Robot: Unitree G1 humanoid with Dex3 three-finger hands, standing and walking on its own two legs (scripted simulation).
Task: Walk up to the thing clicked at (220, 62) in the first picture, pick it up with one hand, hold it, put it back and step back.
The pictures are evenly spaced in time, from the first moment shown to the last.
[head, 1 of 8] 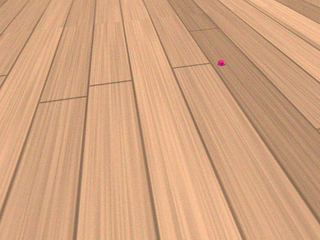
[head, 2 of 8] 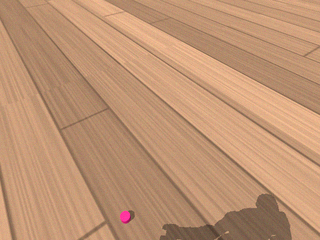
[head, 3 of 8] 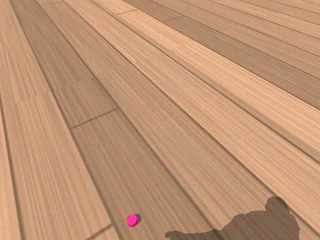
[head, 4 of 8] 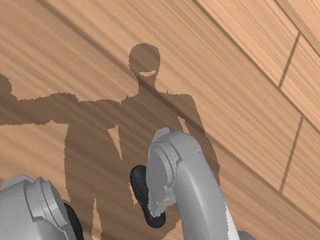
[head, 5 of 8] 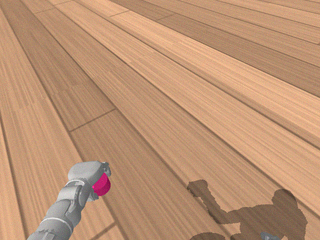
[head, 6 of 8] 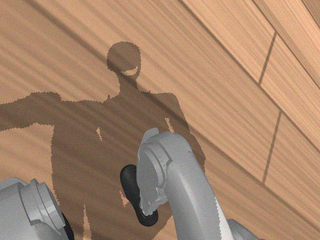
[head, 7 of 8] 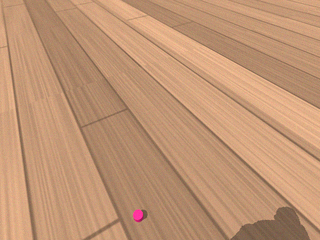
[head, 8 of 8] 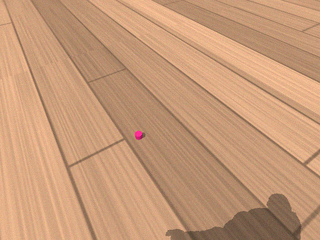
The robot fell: no
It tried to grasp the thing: yes
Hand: left
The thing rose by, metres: 0.69
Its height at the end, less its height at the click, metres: +0.00
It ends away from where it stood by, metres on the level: 0.01
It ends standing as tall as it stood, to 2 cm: yes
